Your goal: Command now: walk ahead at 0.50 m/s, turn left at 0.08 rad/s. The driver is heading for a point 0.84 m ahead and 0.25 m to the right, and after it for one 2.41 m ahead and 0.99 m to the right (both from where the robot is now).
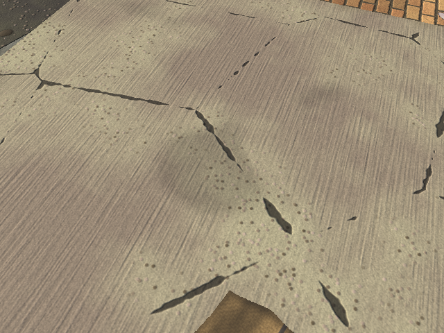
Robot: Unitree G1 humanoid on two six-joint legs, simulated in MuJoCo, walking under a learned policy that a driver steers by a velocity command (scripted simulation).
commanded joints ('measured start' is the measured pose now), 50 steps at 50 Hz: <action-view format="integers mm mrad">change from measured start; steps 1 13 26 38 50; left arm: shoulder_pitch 4 -180 58 215 136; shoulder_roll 39 59 90 132 65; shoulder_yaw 10 6 21 34 32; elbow -55 -140 -36 63 -3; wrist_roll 9 -5 11 -15 -25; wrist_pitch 0 -32 -43 3 21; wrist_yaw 3 -54 -31 0 6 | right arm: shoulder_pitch -33 62 -43 -383 -132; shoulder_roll -133 -202 -93 -71 -84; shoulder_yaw -31 -47 -16 -2 -21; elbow -48 54 0 -102 11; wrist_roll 2 22 7 17 -11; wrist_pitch -23 16 18 -18 -37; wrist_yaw -17 -42 -43 0 -19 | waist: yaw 32 -5 5 103 16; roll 101 135 -16 -17 181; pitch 6 33 -17 76 -30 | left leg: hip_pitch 20 249 -462 -470 52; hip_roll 261 323 213 144 344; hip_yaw -171 -147 -105 -68 -238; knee -177 -28 735 211 -149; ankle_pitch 293 394 -23 193 -8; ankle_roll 176 93 -68 -64 92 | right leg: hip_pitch -57 79 473 652 19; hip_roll -19 93 -83 -102 1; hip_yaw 19 -45 164 92 78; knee -122 -552 -931 -877 112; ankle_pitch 154 133 221 220 -85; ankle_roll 16 -78 -260 -207 -38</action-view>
